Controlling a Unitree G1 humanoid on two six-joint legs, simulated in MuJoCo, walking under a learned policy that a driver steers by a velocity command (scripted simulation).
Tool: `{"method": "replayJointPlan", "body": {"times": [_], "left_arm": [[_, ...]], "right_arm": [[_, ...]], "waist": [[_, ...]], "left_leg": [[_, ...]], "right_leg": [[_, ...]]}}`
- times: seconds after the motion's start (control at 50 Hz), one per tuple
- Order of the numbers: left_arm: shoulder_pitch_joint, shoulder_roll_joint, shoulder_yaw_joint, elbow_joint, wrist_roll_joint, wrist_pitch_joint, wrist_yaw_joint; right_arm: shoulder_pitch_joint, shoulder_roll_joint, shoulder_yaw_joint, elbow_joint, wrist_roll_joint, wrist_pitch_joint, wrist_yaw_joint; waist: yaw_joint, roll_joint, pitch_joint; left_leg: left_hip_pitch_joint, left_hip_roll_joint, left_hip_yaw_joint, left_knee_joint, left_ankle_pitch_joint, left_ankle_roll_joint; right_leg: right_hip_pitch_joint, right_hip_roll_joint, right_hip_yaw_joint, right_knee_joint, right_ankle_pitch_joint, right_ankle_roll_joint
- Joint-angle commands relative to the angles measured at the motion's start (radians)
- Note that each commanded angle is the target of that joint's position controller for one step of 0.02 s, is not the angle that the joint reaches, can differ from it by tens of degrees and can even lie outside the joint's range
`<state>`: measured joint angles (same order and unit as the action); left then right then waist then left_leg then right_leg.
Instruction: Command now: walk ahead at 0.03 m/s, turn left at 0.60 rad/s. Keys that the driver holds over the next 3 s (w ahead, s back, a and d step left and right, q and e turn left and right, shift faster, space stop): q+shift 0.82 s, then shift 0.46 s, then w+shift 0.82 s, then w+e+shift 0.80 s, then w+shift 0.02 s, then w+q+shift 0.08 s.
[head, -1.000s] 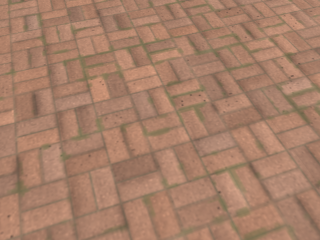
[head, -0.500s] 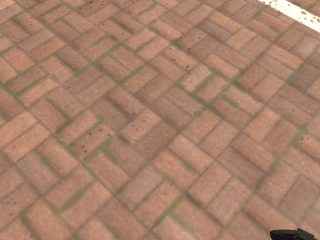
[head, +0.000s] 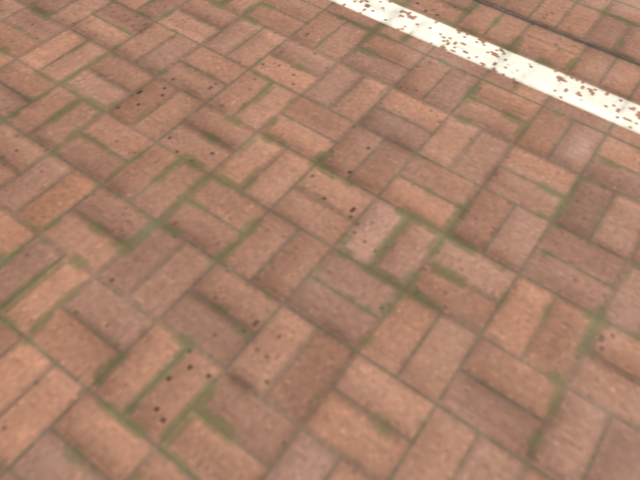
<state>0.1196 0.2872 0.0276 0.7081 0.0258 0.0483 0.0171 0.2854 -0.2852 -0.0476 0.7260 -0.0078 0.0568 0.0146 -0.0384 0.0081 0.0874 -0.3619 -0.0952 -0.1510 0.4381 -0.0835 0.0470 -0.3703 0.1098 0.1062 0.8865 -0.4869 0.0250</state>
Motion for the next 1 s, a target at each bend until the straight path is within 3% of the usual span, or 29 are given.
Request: {"method": "replayJointPlan", "body": {"times": [0.02, 0.08, 0.14, 0.16, 0.18, 0.2, 0.22, 0.24, 0.26, 0.28, 0.32, 0.36, 0.4, 0.5, 0.56, 0.58, 0.6, 0.62, 0.64, 0.66, 0.68, 0.7, 0.72, 0.76, 0.8, 0.92, 1.0], "left_arm": [[0.059, 0.086, 0.018, -0.043, -0.010, -0.007, 0.012], [0.056, 0.086, 0.013, -0.045, -0.020, -0.025, 0.019], [0.156, 0.090, 0.016, -0.017, -0.020, -0.045, 0.036], [0.199, 0.135, 0.029, -0.009, -0.013, -0.053, 0.047], [0.169, 0.240, 0.052, -0.032, -0.006, -0.055, 0.056], [0.000, 0.255, 0.050, -0.070, 0.017, -0.052, 0.054], [-0.034, 0.159, 0.028, -0.083, 0.018, -0.050, 0.050], [-0.057, 0.095, 0.009, -0.088, 0.010, -0.053, 0.047], [-0.066, 0.079, 0.002, -0.090, 0.005, -0.056, 0.044], [-0.061, 0.080, 0.002, -0.095, 0.006, -0.058, 0.044], [0.008, 0.089, 0.008, -0.092, 0.009, -0.058, 0.038], [0.095, 0.114, 0.023, -0.073, 0.008, -0.057, 0.035], [0.140, 0.139, 0.038, -0.061, 0.009, -0.057, 0.031], [0.120, 0.164, 0.058, -0.067, 0.009, -0.059, 0.002], [0.120, 0.172, 0.069, -0.067, -0.011, -0.060, -0.010], [0.110, 0.173, 0.072, -0.067, -0.024, -0.057, -0.012], [0.135, 0.169, 0.075, -0.058, -0.028, -0.056, -0.015], [0.169, 0.104, 0.059, -0.088, -0.013, -0.050, -0.017], [0.062, 0.073, 0.039, -0.168, 0.020, -0.034, -0.007], [0.033, 0.108, 0.044, -0.156, 0.025, -0.027, -0.002], [0.038, 0.105, 0.043, -0.141, 0.006, -0.030, -0.003], [0.045, 0.115, 0.046, -0.124, -0.001, -0.036, -0.002], [0.056, 0.130, 0.051, -0.119, 0.006, -0.035, -0.003], [0.092, 0.128, 0.048, -0.094, 0.014, -0.026, -0.007], [0.080, 0.112, 0.040, -0.096, 0.005, -0.022, -0.008], [0.041, 0.098, 0.025, -0.098, -0.007, -0.024, -0.002], [0.071, 0.097, 0.023, -0.093, -0.019, -0.032, 0.004]], "right_arm": [[-0.023, -0.186, -0.072, -0.078, -0.002, -0.005, 0.004], [-0.034, -0.188, -0.087, -0.082, -0.007, 0.004, 0.006], [-0.107, -0.180, -0.093, -0.099, 0.000, 0.009, 0.009], [-0.110, -0.155, -0.086, -0.108, 0.006, 0.004, 0.007], [-0.067, -0.093, -0.073, -0.124, 0.020, 0.000, 0.004], [-0.032, -0.129, -0.085, -0.104, -0.006, -0.007, -0.006], [-0.034, -0.201, -0.102, -0.081, -0.020, -0.006, -0.008], [-0.007, -0.183, -0.101, -0.069, -0.022, 0.001, -0.001], [0.023, -0.163, -0.095, -0.062, -0.025, 0.012, 0.005], [0.037, -0.152, -0.089, -0.056, -0.022, 0.023, 0.015], [-0.018, -0.145, -0.076, -0.080, -0.006, 0.033, 0.034], [-0.099, -0.131, -0.064, -0.113, -0.002, 0.034, 0.047], [-0.138, -0.118, -0.056, -0.134, 0.000, 0.038, 0.058], [-0.175, -0.101, -0.047, -0.169, 0.014, 0.044, 0.064], [-0.173, -0.103, -0.051, -0.182, 0.009, 0.044, 0.056], [-0.129, -0.101, -0.053, -0.172, 0.000, 0.037, 0.050], [-0.040, -0.131, -0.065, -0.143, -0.016, 0.023, 0.034], [0.003, -0.270, -0.092, -0.139, -0.024, 0.007, 0.014], [0.055, -0.367, -0.124, -0.156, 0.000, 0.001, 0.013], [0.067, -0.306, -0.113, -0.148, 0.012, 0.001, 0.010], [0.000, -0.261, -0.096, -0.150, 0.010, 0.005, 0.000], [-0.081, -0.223, -0.083, -0.161, 0.003, 0.011, -0.009], [-0.125, -0.203, -0.075, -0.172, 0.011, 0.012, -0.016], [-0.116, -0.205, -0.074, -0.165, 0.007, 0.012, -0.010], [-0.083, -0.225, -0.082, -0.150, 0.003, 0.008, -0.006], [-0.055, -0.211, -0.072, -0.131, -0.013, 0.006, -0.009], [-0.086, -0.201, -0.063, -0.124, -0.013, 0.006, -0.009]], "waist": [[0.031, 0.144, -0.161], [0.026, 0.167, -0.167], [0.080, 0.192, -0.152], [0.093, 0.160, -0.152], [0.059, -0.076, -0.182], [0.021, -0.185, -0.095], [-0.002, -0.064, -0.092], [-0.030, -0.044, -0.094], [-0.046, -0.062, -0.097], [-0.040, -0.103, -0.100], [0.005, -0.130, -0.093], [0.060, -0.141, -0.092], [0.085, -0.155, -0.100], [0.078, -0.200, -0.118], [0.066, -0.211, -0.134], [0.029, -0.175, -0.147], [-0.022, -0.066, -0.184], [-0.004, 0.197, -0.186], [-0.063, 0.294, -0.228], [-0.072, 0.141, -0.212], [-0.032, 0.121, -0.142], [0.009, 0.094, -0.096], [0.028, 0.112, -0.091], [0.037, 0.092, -0.131], [0.026, 0.075, -0.142], [-0.005, 0.125, -0.154], [0.017, 0.145, -0.140]], "left_leg": [[0.187, 0.193, -0.381, -0.172, -0.122, 0.119], [0.139, 0.170, -0.420, -0.195, -0.220, 0.088], [-0.015, 0.107, -0.410, -0.203, -0.334, 0.002], [-0.111, 0.042, -0.355, -0.167, -0.415, -0.062], [-0.208, -0.067, -0.193, 0.094, -0.512, -0.107], [-0.287, -0.100, 0.013, 0.394, -0.469, -0.114], [-0.212, -0.001, 0.036, 0.566, -0.410, -0.117], [-0.168, 0.004, 0.050, 0.653, -0.366, -0.105], [-0.175, 0.015, 0.063, 0.734, -0.328, -0.101], [-0.201, 0.024, 0.088, 0.796, -0.310, -0.103], [-0.255, 0.058, 0.127, 0.753, -0.294, -0.117], [-0.298, 0.084, 0.147, 0.659, -0.300, -0.130], [-0.284, 0.099, 0.161, 0.576, -0.326, -0.131], [-0.075, 0.092, 0.246, 0.353, -0.349, -0.088], [0.017, 0.072, 0.279, 0.201, -0.330, -0.053], [0.104, 0.060, 0.278, 0.087, -0.255, -0.034], [0.269, 0.072, 0.192, -0.047, -0.121, -0.006], [0.449, 0.321, -0.171, -0.090, 0.188, 0.059], [0.447, 0.483, -0.428, -0.062, 0.510, 0.244], [0.468, 0.442, -0.338, -0.057, 0.478, 0.270], [0.385, 0.381, -0.260, -0.065, 0.403, 0.247], [0.314, 0.305, -0.196, -0.077, 0.329, 0.201], [0.275, 0.261, -0.170, -0.079, 0.320, 0.178], [0.248, 0.229, -0.160, -0.063, 0.364, 0.170], [0.243, 0.220, -0.195, -0.055, 0.320, 0.172], [0.188, 0.216, -0.264, -0.026, 0.253, 0.161], [0.147, 0.212, -0.323, 0.011, 0.317, 0.130]], "right_leg": [[-0.043, 0.014, -0.010, -0.080, 0.018, -0.001], [0.043, 0.027, -0.004, -0.200, 0.061, -0.025], [0.267, 0.038, -0.018, -0.471, 0.148, -0.068], [0.385, -0.041, 0.036, -0.610, 0.145, -0.095], [0.426, -0.311, 0.327, -0.727, -0.038, -0.176], [0.251, -0.492, 0.466, -0.766, 0.055, -0.259], [0.159, -0.467, 0.333, -0.714, 0.261, -0.274], [0.127, -0.392, 0.214, -0.662, 0.425, -0.247], [0.146, -0.336, 0.114, -0.630, 0.535, -0.223], [0.173, -0.307, 0.047, -0.605, 0.619, -0.217], [0.257, -0.299, -0.016, -0.573, 0.729, -0.217], [0.362, -0.329, -0.024, -0.552, 0.781, -0.226], [0.410, -0.362, -0.037, -0.536, 0.801, -0.232], [0.328, -0.384, -0.157, -0.473, 0.821, -0.189], [0.307, -0.409, -0.199, -0.378, 0.808, -0.148], [0.261, -0.404, -0.237, -0.289, 0.768, -0.111], [0.143, -0.369, -0.290, -0.112, 0.648, -0.052], [-0.167, -0.261, -0.330, 0.151, 0.022, 0.014], [-0.342, -0.128, -0.162, 0.282, -0.212, 0.048], [-0.363, -0.171, -0.078, 0.348, -0.159, 0.050], [-0.350, -0.178, -0.064, 0.336, -0.065, 0.045], [-0.320, -0.192, -0.054, 0.271, 0.026, 0.044], [-0.283, -0.186, -0.058, 0.234, 0.069, 0.049], [-0.219, -0.151, -0.069, 0.201, 0.095, 0.052], [-0.207, -0.130, -0.063, 0.128, 0.097, 0.050], [-0.098, -0.094, -0.067, -0.045, 0.127, 0.014], [0.051, -0.068, -0.073, -0.218, 0.112, -0.023]]}}
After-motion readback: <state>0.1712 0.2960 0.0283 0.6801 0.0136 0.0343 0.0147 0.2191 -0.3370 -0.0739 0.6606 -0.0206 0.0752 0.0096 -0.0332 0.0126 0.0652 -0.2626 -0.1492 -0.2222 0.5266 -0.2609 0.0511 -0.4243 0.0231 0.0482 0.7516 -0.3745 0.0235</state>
